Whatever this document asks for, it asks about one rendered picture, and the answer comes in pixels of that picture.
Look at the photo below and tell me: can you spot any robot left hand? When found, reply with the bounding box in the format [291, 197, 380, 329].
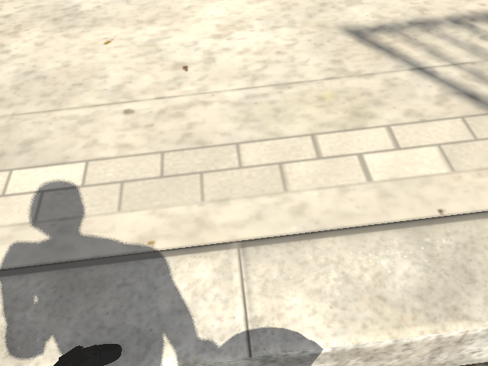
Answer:
[54, 344, 122, 366]

